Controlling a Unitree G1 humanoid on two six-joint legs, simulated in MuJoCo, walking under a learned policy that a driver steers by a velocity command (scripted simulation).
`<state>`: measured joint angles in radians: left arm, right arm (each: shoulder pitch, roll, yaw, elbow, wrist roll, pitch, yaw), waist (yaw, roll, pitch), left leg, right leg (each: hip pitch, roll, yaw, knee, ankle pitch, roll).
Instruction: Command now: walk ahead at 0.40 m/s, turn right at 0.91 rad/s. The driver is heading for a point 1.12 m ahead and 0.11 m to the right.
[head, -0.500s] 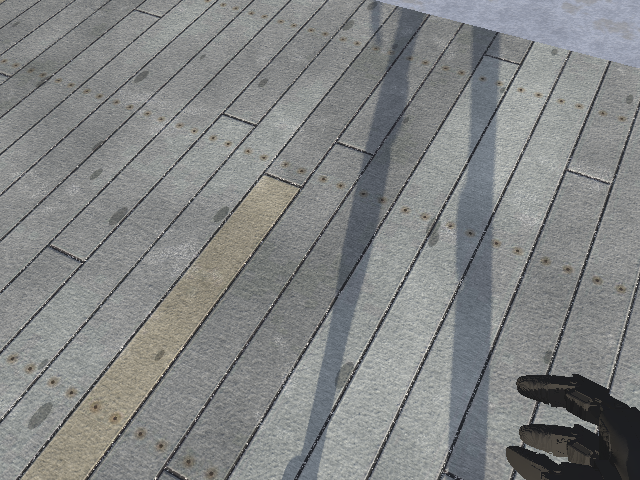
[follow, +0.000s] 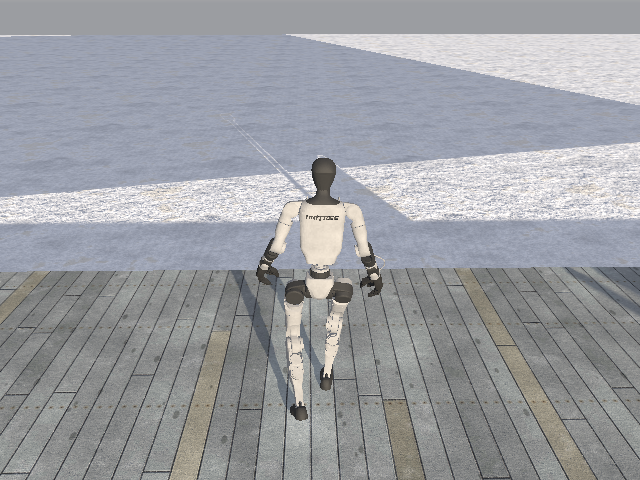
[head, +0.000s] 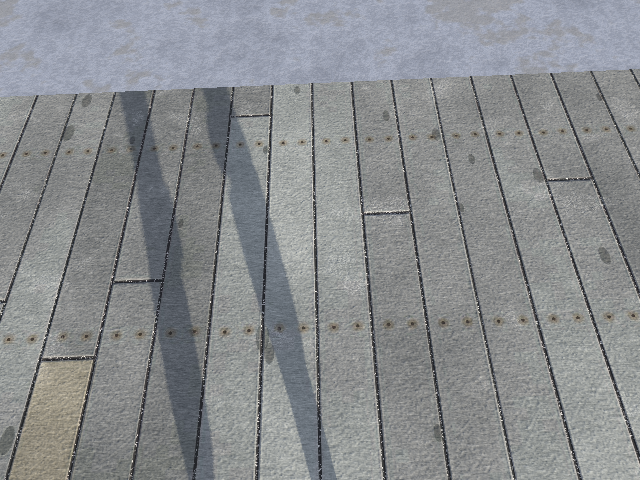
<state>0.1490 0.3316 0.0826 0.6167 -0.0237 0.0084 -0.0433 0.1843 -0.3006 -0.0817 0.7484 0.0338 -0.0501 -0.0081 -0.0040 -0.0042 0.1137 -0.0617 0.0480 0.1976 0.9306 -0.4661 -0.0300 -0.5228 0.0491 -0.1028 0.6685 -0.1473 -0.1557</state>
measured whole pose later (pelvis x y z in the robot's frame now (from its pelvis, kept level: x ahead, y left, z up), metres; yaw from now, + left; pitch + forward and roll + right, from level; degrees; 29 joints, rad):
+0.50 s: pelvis +0.29 +0.06 +0.02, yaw -28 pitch +0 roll +3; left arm 0.31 0.30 0.07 0.62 -0.06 -0.02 0.01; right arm 0.12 -0.30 -0.08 0.65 0.01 -0.14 0.02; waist 0.03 -0.03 0.00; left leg -0.34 -0.07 -0.07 0.56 -0.23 -0.02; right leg -0.31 0.10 0.27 1.01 -0.50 -0.06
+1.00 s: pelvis +0.59 -0.12 +0.03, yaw -17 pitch +1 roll -2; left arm 0.18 0.26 0.04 0.63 0.01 -0.10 -0.01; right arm 0.41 -0.29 -0.03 0.79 0.05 -0.06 -0.01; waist -0.03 0.04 0.01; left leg -0.43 0.05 -0.05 1.29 -0.35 0.04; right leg -0.28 -0.02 -0.04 0.51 -0.26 0.03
